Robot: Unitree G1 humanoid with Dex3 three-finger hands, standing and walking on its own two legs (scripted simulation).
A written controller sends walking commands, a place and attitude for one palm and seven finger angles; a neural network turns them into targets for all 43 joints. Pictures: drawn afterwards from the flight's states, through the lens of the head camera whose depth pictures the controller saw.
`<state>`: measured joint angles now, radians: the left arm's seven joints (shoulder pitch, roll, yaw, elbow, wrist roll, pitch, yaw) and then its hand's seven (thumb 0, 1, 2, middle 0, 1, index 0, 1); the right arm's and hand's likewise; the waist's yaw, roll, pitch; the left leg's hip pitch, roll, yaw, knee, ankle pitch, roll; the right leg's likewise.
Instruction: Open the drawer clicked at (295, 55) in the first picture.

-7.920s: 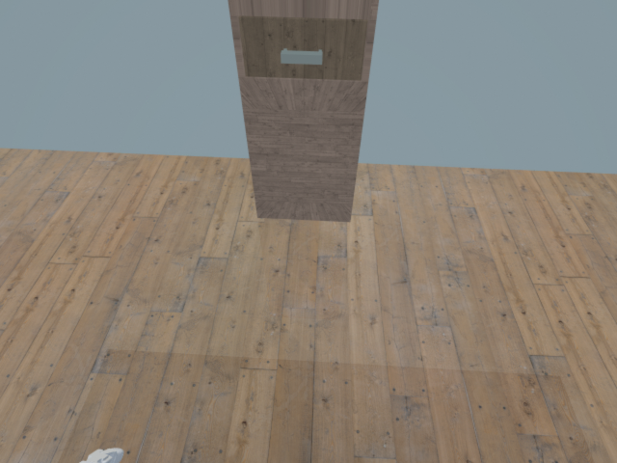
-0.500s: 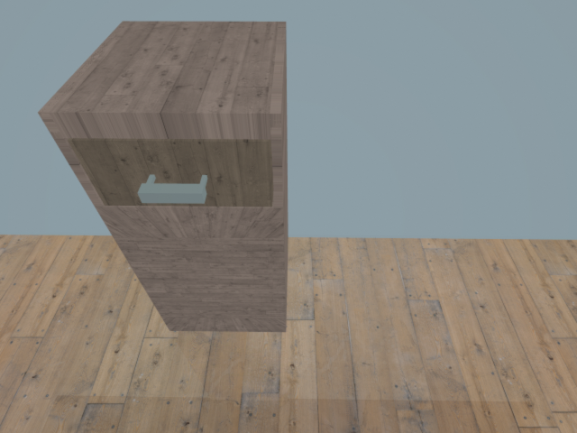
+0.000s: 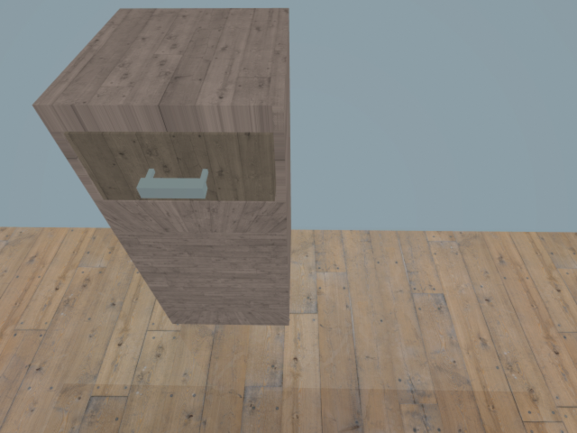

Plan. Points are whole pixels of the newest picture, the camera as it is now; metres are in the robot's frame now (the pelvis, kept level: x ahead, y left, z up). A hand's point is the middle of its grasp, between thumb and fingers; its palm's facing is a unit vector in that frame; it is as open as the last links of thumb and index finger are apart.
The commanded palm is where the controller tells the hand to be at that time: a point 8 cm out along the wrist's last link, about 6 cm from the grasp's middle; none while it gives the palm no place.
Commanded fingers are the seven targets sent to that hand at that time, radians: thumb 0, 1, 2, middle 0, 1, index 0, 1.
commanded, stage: look again from close up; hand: left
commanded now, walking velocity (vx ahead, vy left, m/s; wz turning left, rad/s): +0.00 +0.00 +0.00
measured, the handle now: (175, 180) +0.56 +0.26 +0.00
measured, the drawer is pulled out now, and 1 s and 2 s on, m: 0.00 0.00 0.00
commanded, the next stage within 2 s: raise the hand with hooked fingers in 0.42 s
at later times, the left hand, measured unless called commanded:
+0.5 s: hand out of the picture +0.04 +0.21 -0.17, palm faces -0.01 -0.97 -0.23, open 7.4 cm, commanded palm none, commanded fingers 0.00 0.90 0.90 -0.20 -0.30 -0.20 -0.30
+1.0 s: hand (125, 422) +0.15 +0.24 -0.06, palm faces +0.00 -0.10 -1.00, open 9.0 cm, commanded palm +0.16 +0.25 +0.01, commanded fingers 0.00 0.32 0.65 -0.24 -0.68 -0.24 -0.68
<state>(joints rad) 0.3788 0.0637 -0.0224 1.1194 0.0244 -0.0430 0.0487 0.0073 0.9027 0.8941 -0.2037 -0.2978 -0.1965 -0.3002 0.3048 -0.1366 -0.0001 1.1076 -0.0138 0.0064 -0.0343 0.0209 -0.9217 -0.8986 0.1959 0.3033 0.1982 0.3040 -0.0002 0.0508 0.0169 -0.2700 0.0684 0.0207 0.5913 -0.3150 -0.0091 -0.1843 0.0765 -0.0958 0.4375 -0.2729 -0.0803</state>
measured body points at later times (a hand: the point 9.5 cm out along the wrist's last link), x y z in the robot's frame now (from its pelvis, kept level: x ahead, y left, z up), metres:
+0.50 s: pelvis +0.02 +0.03 +0.00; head +0.03 +0.02 +0.45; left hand +0.04 +0.26 -0.15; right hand +0.01 -0.18 -0.16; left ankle -0.02 +0.13 -0.74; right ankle -0.02 -0.07 -0.74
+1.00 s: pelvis -0.03 +0.00 -0.05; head +0.00 -0.01 +0.40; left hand +0.14 +0.24 -0.01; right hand +0.24 -0.21 -0.10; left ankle -0.02 +0.13 -0.74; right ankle -0.02 -0.07 -0.74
